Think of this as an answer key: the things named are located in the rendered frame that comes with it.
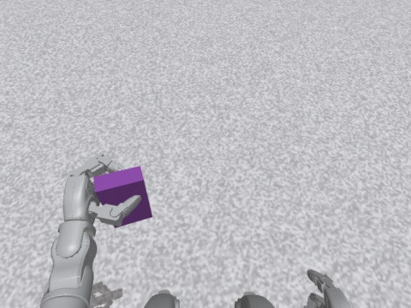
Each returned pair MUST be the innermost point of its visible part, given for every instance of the left robot hand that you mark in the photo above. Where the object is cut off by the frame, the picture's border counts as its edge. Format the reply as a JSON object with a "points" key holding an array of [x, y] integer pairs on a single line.
{"points": [[81, 201]]}

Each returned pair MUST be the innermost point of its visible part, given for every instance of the left robot arm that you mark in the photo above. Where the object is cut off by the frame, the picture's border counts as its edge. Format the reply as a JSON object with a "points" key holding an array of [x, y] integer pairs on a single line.
{"points": [[71, 279]]}

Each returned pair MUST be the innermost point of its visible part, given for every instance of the right robot hand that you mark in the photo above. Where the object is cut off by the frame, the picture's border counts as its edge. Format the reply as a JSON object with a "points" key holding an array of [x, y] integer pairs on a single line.
{"points": [[333, 297]]}

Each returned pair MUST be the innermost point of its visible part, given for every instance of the carton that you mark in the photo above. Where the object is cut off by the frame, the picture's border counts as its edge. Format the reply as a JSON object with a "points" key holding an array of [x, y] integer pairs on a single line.
{"points": [[115, 188]]}

